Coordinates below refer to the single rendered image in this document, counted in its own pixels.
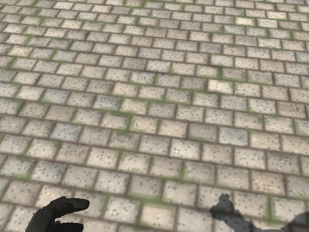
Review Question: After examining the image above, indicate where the left robot hand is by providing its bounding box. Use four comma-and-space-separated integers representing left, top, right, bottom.
25, 196, 90, 232

